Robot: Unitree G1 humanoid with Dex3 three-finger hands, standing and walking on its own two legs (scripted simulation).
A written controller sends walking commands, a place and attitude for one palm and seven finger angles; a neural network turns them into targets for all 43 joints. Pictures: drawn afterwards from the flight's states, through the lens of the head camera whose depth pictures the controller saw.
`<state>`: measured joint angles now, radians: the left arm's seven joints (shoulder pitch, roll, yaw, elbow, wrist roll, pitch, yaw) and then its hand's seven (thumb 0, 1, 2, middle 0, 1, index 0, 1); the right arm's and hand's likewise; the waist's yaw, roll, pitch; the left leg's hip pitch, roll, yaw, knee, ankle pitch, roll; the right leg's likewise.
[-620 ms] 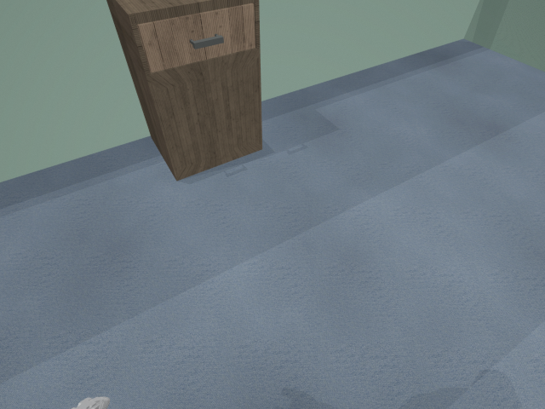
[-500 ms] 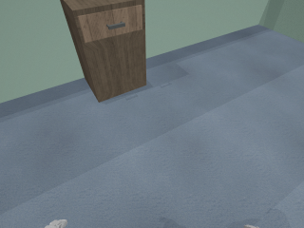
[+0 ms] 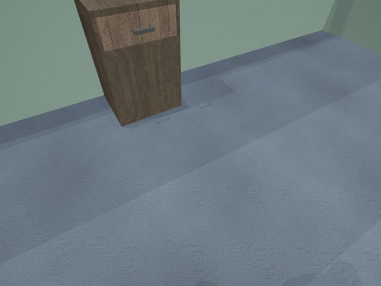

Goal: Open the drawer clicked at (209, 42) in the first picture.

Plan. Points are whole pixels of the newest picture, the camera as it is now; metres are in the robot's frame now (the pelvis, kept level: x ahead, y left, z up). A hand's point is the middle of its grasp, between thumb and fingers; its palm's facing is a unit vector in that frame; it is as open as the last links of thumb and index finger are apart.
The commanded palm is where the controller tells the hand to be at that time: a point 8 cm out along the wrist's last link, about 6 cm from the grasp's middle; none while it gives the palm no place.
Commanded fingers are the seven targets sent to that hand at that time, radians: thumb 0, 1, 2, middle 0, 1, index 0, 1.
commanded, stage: stand and wait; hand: left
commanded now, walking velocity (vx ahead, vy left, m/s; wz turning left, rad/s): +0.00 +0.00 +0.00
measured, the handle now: (142, 29) +1.45 +0.37 -0.08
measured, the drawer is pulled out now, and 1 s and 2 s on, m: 0.00 0.00 0.00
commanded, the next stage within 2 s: look at it before walking up in 0.20 s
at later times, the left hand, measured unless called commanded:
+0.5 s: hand out of the picture +0.07 +0.25 -0.15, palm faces -0.03 -0.94 -0.33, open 7.4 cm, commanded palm none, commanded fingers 0.00 0.90 0.90 -0.20 -0.30 -0.20 -0.30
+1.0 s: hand out of the picture +0.06 +0.25 -0.16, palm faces -0.03 -0.94 -0.33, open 7.4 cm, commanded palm none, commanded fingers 0.00 0.90 0.90 -0.20 -0.30 -0.20 -0.30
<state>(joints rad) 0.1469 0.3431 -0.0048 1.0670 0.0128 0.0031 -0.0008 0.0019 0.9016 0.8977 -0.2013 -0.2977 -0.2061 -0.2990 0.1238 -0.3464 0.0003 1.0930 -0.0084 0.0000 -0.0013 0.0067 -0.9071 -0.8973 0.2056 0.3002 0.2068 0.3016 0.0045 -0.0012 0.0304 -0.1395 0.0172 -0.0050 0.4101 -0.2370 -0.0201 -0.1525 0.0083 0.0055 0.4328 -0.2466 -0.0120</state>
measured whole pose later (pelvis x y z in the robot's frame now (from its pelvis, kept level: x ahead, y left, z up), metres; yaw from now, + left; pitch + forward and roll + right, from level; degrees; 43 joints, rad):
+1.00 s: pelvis +0.00 +0.01 +0.00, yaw -1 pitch -2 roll +0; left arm 0.15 0.34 -0.01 1.09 0.02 0.00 0.00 0.00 0.90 0.90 -0.20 -0.30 -0.20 -0.30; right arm 0.12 -0.33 0.01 1.12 -0.01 0.00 0.00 0.01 -0.91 -0.90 0.21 0.30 0.21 0.30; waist 0.01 0.00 0.02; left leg -0.14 0.02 0.01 0.38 -0.21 -0.02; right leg -0.15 0.01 0.02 0.40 -0.22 0.00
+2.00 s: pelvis +0.35 -0.02 +0.00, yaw -20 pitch +0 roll +1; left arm 0.20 0.19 0.08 0.98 0.04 0.00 -0.03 0.00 0.91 0.90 -0.19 -0.30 -0.20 -0.30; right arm 0.34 -0.18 -0.06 1.08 -0.02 -0.08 -0.01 -0.01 -0.94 -0.90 0.20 0.30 0.20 0.30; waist 0.00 -0.02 0.01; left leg -0.10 0.03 0.26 0.37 -0.26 0.03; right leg -0.58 -0.11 -0.06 0.94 -0.19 0.00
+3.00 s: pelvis +0.79 -0.18 +0.00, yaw -32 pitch -1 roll -1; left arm 0.16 0.17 0.08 1.03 0.04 0.02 -0.03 0.00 0.91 0.90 -0.19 -0.30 -0.20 -0.30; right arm 0.44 -0.09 -0.03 1.14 -0.02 -0.07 -0.02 0.00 -0.92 -0.90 0.20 0.30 0.20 0.30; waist -0.03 -0.02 0.07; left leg 0.06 0.05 0.34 0.31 -0.35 0.01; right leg -0.59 -0.10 -0.12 0.82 -0.14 0.00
